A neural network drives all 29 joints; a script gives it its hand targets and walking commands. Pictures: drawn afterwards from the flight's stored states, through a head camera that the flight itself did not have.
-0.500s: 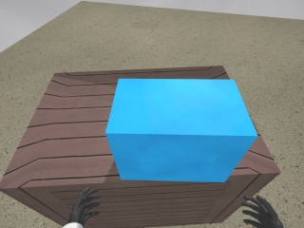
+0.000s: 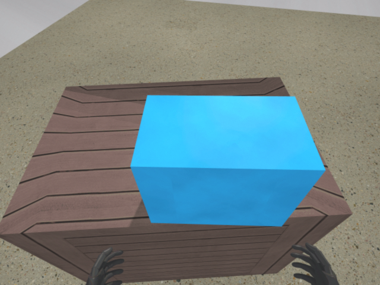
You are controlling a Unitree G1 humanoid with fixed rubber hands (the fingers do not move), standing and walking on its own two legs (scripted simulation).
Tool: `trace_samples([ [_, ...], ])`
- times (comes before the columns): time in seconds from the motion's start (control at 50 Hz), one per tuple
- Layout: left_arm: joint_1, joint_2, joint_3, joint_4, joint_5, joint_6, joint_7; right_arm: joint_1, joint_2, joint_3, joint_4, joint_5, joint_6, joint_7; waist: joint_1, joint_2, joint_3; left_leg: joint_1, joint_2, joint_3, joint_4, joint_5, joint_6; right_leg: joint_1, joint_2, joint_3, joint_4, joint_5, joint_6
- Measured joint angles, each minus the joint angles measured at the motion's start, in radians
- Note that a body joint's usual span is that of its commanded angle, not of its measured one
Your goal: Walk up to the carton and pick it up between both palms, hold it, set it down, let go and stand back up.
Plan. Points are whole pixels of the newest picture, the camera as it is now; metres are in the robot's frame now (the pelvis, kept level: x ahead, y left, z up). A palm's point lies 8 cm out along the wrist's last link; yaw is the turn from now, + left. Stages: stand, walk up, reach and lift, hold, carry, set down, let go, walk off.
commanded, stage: let go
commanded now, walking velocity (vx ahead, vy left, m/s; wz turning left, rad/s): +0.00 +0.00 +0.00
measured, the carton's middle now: (217, 164) +0.38 -0.03 +0.03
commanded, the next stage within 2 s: stand in 0.14 s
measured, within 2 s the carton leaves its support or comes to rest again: neither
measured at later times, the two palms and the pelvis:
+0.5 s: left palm out of the picture +0.11 +0.26 -0.10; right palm out of the picture +0.11 -0.29 -0.10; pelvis +0.01 -0.01 +0.00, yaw +0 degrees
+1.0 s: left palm out of the picture +0.08 +0.27 -0.12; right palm out of the picture +0.09 -0.28 -0.10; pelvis +0.00 -0.01 +0.00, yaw +0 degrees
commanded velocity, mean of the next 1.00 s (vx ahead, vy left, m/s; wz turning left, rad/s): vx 0.00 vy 0.00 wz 0.00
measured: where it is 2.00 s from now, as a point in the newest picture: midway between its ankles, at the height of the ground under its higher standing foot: outside the picture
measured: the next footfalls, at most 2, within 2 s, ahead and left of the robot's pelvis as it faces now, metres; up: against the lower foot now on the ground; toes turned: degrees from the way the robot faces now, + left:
none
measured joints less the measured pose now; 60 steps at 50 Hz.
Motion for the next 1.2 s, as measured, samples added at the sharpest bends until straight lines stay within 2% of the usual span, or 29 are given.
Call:
trace_samples([
  [0.16, 0.000, 0.000, 0.000, 0.031, 0.017, 0.000, -0.005, -0.012, 0.008, 0.002, 0.063, -0.025, -0.014, -0.010, 0.000, 0.000, 0.004, 0.000, 0.000, 0.000, 0.000, -0.003, 0.000, 0.000, 0.000, 0.000, 0.000, -0.003, 0.000],
  [0.18, 0.000, 0.003, 0.001, 0.040, 0.042, -0.013, -0.010, -0.010, 0.008, 0.001, 0.064, -0.042, -0.012, -0.014, 0.000, -0.002, 0.005, 0.000, -0.001, 0.000, 0.004, -0.005, 0.000, -0.002, -0.001, 0.000, 0.010, -0.007, 0.000],
  [0.24, 0.000, 0.029, 0.015, 0.099, 0.091, -0.059, -0.028, 0.001, 0.004, -0.006, 0.069, -0.078, 0.032, -0.026, 0.000, -0.013, -0.003, 0.001, -0.001, 0.000, 0.033, -0.024, 0.000, -0.012, -0.001, 0.000, 0.061, -0.038, -0.003],
  [0.32, 0.000, 0.056, 0.037, 0.186, 0.109, -0.093, -0.041, 0.027, -0.014, -0.025, 0.082, -0.089, 0.077, -0.038, 0.000, -0.016, -0.033, 0.000, -0.001, 0.000, 0.053, -0.041, 0.000, -0.018, -0.001, 0.000, 0.092, -0.063, -0.004],
  [0.62, 0.000, 0.096, 0.053, 0.346, 0.111, -0.131, -0.050, 0.090, -0.044, -0.038, 0.114, -0.089, 0.115, -0.041, 0.000, -0.016, -0.058, 0.000, -0.001, 0.000, 0.059, -0.042, 0.000, -0.021, -0.001, 0.000, 0.104, -0.066, -0.007],
  [1.2, 0.000, 0.096, 0.053, 0.465, 0.111, -0.137, -0.051, 0.057, -0.044, -0.029, 0.224, -0.089, 0.115, -0.042, 0.000, -0.016, -0.070, 0.000, -0.001, 0.000, 0.059, -0.023, 0.000, -0.021, -0.001, 0.000, 0.104, -0.047, -0.008],
])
